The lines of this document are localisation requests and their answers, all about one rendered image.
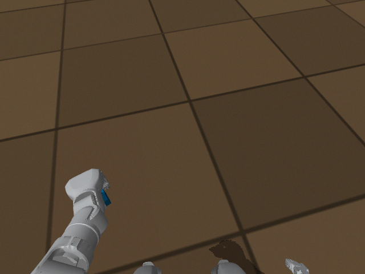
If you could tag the right robot hand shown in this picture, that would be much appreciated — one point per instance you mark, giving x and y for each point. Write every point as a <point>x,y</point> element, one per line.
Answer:
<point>296,268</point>

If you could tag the small box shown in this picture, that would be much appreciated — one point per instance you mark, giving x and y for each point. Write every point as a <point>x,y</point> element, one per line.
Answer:
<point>105,198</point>

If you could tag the left robot arm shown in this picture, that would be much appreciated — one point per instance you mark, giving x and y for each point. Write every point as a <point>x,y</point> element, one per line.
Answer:
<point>73,252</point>

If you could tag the left robot hand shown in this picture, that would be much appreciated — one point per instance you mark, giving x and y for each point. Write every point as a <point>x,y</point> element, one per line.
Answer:
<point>92,178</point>

